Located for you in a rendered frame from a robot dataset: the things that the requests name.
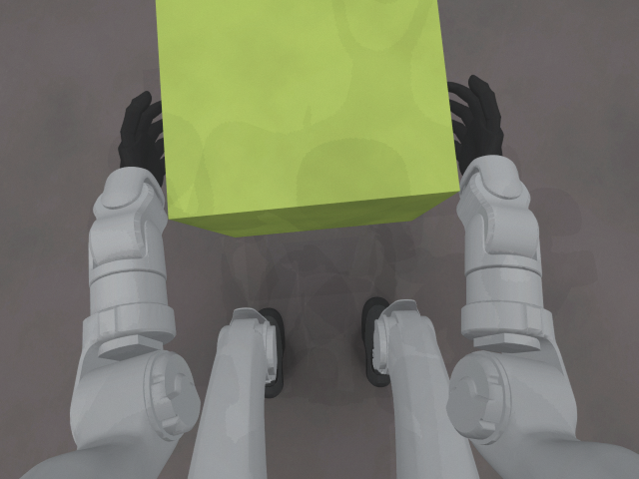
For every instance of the robot left hand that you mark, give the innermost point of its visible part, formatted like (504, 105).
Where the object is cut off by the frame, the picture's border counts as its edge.
(138, 135)

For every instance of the robot right hand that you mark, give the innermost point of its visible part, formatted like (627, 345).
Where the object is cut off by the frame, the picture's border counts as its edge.
(482, 135)

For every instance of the robot right foot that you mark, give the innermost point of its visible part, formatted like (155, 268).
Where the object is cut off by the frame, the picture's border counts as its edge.
(371, 311)

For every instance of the right robot forearm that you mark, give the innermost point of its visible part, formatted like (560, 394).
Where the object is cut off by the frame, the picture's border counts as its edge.
(504, 301)

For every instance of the left robot forearm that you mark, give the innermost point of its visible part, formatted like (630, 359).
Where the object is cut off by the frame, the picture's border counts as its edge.
(129, 308)

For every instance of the robot right upper arm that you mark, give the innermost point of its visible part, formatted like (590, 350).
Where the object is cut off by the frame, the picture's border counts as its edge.
(520, 414)

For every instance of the carton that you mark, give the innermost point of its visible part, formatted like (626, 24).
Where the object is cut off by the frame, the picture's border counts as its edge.
(284, 116)

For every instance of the robot left thigh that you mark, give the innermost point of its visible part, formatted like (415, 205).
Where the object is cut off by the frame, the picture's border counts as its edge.
(231, 442)

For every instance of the robot left upper arm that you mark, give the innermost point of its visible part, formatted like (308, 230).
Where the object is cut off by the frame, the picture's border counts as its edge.
(127, 419)

